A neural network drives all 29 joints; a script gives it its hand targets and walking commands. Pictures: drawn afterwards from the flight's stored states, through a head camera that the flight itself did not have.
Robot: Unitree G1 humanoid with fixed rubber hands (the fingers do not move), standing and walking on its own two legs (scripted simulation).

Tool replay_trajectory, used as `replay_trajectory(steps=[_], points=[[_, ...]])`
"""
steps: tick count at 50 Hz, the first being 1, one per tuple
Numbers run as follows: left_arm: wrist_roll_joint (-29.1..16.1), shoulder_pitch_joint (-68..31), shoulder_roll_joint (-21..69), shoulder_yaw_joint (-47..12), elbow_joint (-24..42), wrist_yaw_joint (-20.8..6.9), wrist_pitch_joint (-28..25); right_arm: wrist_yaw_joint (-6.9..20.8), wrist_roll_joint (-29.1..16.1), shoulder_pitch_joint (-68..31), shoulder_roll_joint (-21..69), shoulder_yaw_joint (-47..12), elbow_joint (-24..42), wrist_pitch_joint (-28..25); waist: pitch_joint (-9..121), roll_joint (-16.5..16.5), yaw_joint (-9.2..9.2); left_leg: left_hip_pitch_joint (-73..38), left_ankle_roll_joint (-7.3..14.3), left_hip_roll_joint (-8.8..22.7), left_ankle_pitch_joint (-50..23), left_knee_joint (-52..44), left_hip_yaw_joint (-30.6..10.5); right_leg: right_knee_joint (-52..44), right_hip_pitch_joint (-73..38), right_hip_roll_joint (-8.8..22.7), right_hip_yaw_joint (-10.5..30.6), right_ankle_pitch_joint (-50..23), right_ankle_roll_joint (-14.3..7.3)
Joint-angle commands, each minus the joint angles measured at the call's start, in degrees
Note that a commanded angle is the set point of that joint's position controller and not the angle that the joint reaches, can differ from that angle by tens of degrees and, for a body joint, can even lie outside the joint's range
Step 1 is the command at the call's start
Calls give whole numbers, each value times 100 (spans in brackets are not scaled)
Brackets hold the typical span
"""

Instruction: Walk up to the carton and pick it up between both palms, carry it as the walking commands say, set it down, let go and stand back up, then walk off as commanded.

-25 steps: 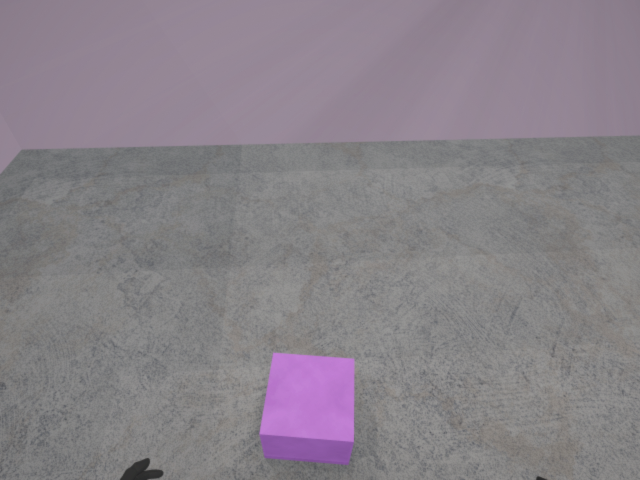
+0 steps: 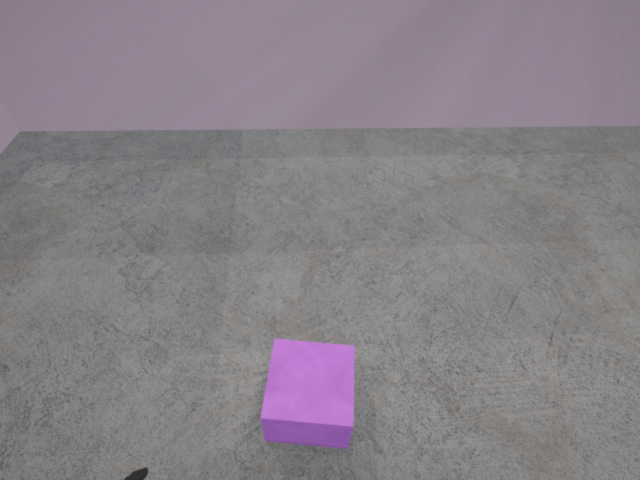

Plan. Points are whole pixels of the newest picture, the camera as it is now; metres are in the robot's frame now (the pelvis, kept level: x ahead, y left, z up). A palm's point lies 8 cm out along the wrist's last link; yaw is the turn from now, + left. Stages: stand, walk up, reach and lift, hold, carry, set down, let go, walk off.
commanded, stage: walk off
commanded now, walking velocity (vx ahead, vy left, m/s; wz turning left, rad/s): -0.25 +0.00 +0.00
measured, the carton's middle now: (310, 393) +0.50 +0.03 -0.67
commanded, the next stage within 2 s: none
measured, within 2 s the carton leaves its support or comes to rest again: neither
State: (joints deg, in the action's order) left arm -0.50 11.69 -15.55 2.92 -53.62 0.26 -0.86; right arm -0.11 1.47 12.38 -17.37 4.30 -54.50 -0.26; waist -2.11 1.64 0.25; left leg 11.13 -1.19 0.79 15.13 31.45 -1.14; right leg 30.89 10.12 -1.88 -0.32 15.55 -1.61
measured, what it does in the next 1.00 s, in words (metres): walks backwards: left foot, then right foot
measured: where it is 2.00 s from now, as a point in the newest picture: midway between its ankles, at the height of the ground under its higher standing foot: outside the picture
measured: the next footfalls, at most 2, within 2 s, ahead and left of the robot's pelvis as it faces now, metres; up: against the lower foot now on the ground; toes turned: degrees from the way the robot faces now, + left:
left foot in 0.38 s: -0.03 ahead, +0.14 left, +0.00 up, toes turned +1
right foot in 0.98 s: -0.22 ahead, -0.02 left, +0.00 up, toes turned -8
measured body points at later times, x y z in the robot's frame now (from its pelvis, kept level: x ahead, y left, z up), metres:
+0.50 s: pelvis -0.07 +0.07 +0.00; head -0.05 +0.13 +0.45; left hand +0.00 +0.33 -0.17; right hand -0.02 -0.21 -0.10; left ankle -0.07 +0.14 -0.73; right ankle -0.09 -0.08 -0.66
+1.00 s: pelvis -0.24 +0.10 -0.01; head -0.20 +0.09 +0.43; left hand -0.15 +0.36 -0.16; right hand -0.20 -0.18 -0.15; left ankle -0.07 +0.14 -0.72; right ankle -0.26 -0.01 -0.74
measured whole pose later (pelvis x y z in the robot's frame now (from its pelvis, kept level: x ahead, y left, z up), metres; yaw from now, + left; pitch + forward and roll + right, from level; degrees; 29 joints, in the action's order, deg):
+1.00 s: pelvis -0.24 +0.10 -0.01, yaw -8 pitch +0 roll +0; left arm -0.5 11.3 -15.6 3.3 -54.8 1.3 5.9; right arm -3.1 1.2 10.2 -12.4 4.3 -51.9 4.2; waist -5.7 -0.1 0.0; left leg 29.9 4.0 0.7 11.3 33.7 10.7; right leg 37.6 16.6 -1.4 0.3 23.0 -0.2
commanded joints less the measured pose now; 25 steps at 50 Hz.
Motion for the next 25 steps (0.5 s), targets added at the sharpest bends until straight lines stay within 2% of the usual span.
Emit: replay_trajectory(steps=[1, 3, 4, 5, 6, 7, 8, 9, 11, 12, 13, 14, 15, 16, 17, 18, 19, 20, 21, 22, 23, 24, 25], points=[[125, -97, -934, 85, 194, 72, 172, -98, -100, -205, -641, -56, 244, 201, -458, -82, 49, 76, 35, 472, -1294, -502, -287, -917, 852, 946, 937, -1413, -44], [147, -92, -998, 103, 230, 68, 221, -114, -187, -127, -707, -5, 258, 304, -372, 125, 18, 10, 22, 352, -829, -145, -202, -1080, 1072, 1125, 1200, -1397, -155], [174, -198, -1027, 128, 246, 81, 271, -139, -150, -246, -695, 11, 319, 324, -487, 213, -32, 157, 35, 277, -517, 16, -115, -1194, 1240, 1095, 1156, -1348, -169], [174, -147, -1009, 112, 191, 107, 319, -123, -173, -116, -689, -11, 334, 346, -454, 309, -67, 169, 32, 149, -160, 229, -54, -1296, 1337, 1189, 1313, -1119, -277], [190, -196, -1115, 123, 278, 106, 317, -128, -128, -51, -682, 32, 333, 399, -668, 573, -58, 157, 15, 61, 132, 513, 125, -1524, 1624, 1402, 1529, -909, -375], [200, -330, -1032, 87, 319, 165, 324, -135, -112, 25, -592, 65, 315, 426, -472, 631, -65, 64, 26, -110, 639, 1166, 219, -1670, 1617, 1614, 1812, -717, -558], [219, -267, -1247, 158, 303, 165, 343, -129, -96, 199, -520, 85, 260, 453, -432, 1033, -17, 249, 65, -160, 1248, 1796, 219, -1772, 1604, 1863, 2046, -671, -751], [281, -275, -1274, 153, 313, 159, 351, -148, -27, 176, -525, 110, 344, 466, -397, 1108, -13, 356, 136, -116, 1545, 2108, 129, -1745, 1470, 1948, 2075, -1127, -850], [333, -374, -1311, 198, 445, 163, 373, -120, -80, 5, -388, 124, 436, 425, -301, 874, 66, 526, 118, -140, 1690, 2570, 133, -1592, 1532, 1882, 1798, -1312, -1080], [332, -109, -1160, 223, 334, 193, 353, -172, -57, 88, -279, 118, 353, 430, -275, 799, 34, 507, 106, -21, 1533, 2198, 143, -1431, 1393, 1793, 1672, -1691, -975], [317, -404, -1110, 198, 385, 168, 397, -147, -81, 199, -299, 115, 386, 412, -316, 991, -126, 394, 84, 84, 1154, 1714, 117, -1281, 1394, 1608, 1531, -2124, -751], [296, -117, -1074, 179, 375, 178, 434, -157, -120, 222, -305, 114, 278, 426, -265, 668, 1, 415, 30, -32, 1062, 1527, 278, -1132, 1185, 1527, 1508, -2272, -754], [268, -221, -1154, 214, 352, 192, 445, -175, -140, 340, 0, 39, 218, 438, -335, 600, -120, 373, 13, -30, 911, 1016, 315, -958, 1029, 1487, 1506, -2362, -736], [286, -303, -1091, 204, 337, 186, 501, -198, -153, 419, -9, 7, 192, 431, -299, 678, -207, 222, -16, 12, 520, 349, 416, -873, 993, 1467, 1467, -2384, -635], [169, -140, -916, 185, 322, 174, 588, -199, -147, 688, -111, 17, 120, 361, -222, 369, -193, -53, -42, 234, -4, -536, 177, -446, 1004, 1304, 1268, -1785, -372], [132, -88, -613, 135, 401, 143, 586, -231, -84, 771, -535, 79, 100, 317, -103, -1118, -250, -118, 206, 1080, -545, -1316, -884, 551, 1185, 575, 625, -536, -1], [124, -239, -281, 75, 517, 209, 598, -224, -85, 591, -1228, 195, 273, 317, -242, -2365, -298, 202, 887, 2344, -2643, -1562, -2212, 2130, 2008, -356, 79, 1950, 324], [225, -367, -356, 158, 559, 238, 601, -237, 27, 479, -1298, 191, 305, 292, -171, -1914, -212, 814, 1286, 2639, -3464, -1415, -2055, 3342, 1575, -264, 767, 2411, 195], [238, -275, -626, 207, 483, 191, 599, -210, 73, 194, -948, 162, 318, 296, -314, -1205, -109, 1159, 1240, 2280, -2845, -1408, -1649, 3970, 1336, -328, 955, 2007, 127], [204, -92, -511, 194, 369, 126, 610, -205, 80, -203, -811, 128, 425, 304, -444, -1010, 29, 1416, 1084, 1829, -2300, -1430, -1132, 4221, 1292, -255, 830, 1616, 123], [153, 71, -474, 181, 255, 85, 633, -210, 52, -593, -622, 110, 478, 344, -517, -994, 218, 1232, 873, 1368, -1783, -1375, -840, 4348, 1532, -257, 850, 1286, 268], [166, 195, -487, 206, 241, 81, 623, -267, -27, -638, -607, 71, 583, 379, -458, -1091, 270, 1187, 776, 1201, -1735, -1432, -583, 4501, 1538, -309, 759, 1120, 289], [190, 167, -531, 222, 152, 94, 655, -272, -19, -488, -786, 117, 554, 371, -266, -1100, 134, 616, 640, 1239, -1763, -1330, -591, 4457, 1715, -319, 694, 888, 335]])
